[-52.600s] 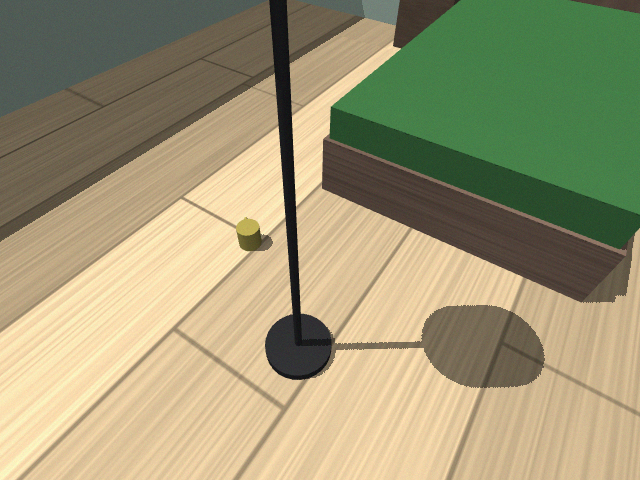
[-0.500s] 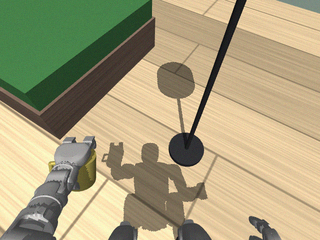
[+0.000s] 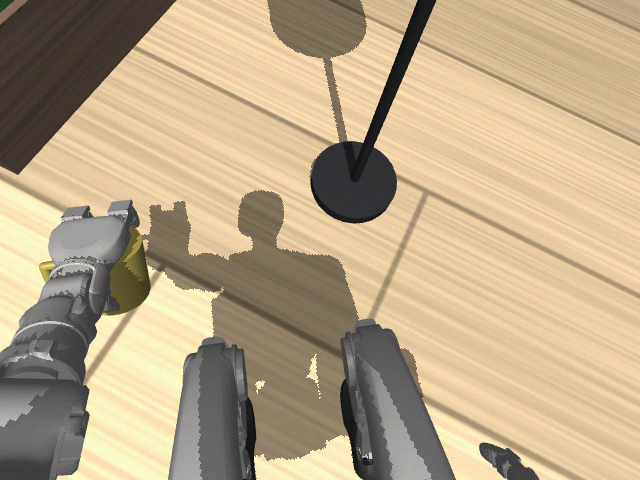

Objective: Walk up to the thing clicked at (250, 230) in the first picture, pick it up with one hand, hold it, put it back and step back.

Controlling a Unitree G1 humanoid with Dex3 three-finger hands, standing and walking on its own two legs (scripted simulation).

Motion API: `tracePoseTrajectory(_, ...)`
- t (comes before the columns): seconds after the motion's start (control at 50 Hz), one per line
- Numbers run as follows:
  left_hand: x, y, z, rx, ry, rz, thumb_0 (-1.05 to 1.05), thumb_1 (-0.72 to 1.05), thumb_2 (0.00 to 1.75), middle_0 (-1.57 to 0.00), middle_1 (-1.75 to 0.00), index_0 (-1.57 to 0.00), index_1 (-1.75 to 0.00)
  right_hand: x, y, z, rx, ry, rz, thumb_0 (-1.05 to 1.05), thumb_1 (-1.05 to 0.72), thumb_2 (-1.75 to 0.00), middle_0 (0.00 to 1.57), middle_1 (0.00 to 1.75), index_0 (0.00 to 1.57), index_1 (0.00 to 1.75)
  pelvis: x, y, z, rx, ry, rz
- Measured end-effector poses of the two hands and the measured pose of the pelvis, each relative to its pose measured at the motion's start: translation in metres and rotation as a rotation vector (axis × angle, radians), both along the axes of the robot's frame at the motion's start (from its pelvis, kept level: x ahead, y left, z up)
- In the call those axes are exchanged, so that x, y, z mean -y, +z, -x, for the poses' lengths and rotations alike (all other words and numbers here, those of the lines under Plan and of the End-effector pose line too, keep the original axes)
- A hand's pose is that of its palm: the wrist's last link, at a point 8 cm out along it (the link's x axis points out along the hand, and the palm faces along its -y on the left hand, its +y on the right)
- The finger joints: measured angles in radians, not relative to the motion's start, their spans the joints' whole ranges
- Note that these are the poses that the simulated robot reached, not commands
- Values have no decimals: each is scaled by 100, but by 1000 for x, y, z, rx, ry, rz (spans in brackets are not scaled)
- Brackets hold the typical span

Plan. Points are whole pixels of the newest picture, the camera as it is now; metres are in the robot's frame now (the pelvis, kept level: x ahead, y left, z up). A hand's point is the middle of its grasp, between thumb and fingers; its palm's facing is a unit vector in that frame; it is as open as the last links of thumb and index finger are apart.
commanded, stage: crouch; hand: left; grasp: from above
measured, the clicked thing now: (97, 270) +0.41 +0.27 -0.16
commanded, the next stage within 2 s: lower in 1.00 s
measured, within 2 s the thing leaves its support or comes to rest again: neither
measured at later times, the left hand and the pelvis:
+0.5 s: hand (129, 274) +0.43 +0.26 -0.26, palm faces -0.46 -0.05 -0.89, open 13.3 cm; pelvis +0.00 -0.01 -0.10, yaw -3 degrees
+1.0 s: hand (140, 278) +0.44 +0.26 -0.32, palm faces -0.46 -0.04 -0.89, open 13.3 cm; pelvis -0.01 +0.00 -0.15, yaw -3 degrees
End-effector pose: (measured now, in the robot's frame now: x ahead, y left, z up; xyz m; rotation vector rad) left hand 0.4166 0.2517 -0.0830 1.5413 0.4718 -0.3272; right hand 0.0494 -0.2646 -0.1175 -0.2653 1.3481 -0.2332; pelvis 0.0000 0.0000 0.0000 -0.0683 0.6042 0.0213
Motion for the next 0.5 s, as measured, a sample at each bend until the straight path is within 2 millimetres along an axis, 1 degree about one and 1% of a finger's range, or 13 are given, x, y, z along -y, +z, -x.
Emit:
tracePoseTrajectory(0.1,-1,-42,-2,11,-24,25,-2,-43,97,-21,-107,-17,-102,4,-28,-10,-9,56,5,1,-90,-89,21,30,21,30,3,-30,0,-34,3,11)
tracePoseTrajectory(0.22,-7,-78,-11,44,-16,17,-2,-44,98,-21,-107,-17,-101,14,-51,-27,-7,114,21,1,-90,-90,21,30,21,30,6,-59,-2,-50,2,19)
tracePoseTrajectory(0.28,-10,-90,-15,52,0,8,-2,-44,99,-22,-107,-18,-101,18,-60,-32,-3,130,23,1,-91,-90,21,30,21,30,7,-68,-2,-51,-1,22)
tracePoseTrajectory(0.36,-11,-101,-19,51,19,9,-2,-44,99,-22,-107,-18,-101,21,-69,-34,-6,137,22,1,-91,-90,20,30,21,30,8,-79,-2,-49,-10,26)
tracePoseTrajectory(0.5,-13,-121,-23,31,29,20,-2,-44,99,-22,-107,-18,-101,19,-83,-24,-25,123,18,1,-91,-90,20,30,21,30,7,-96,0,-40,-20,34)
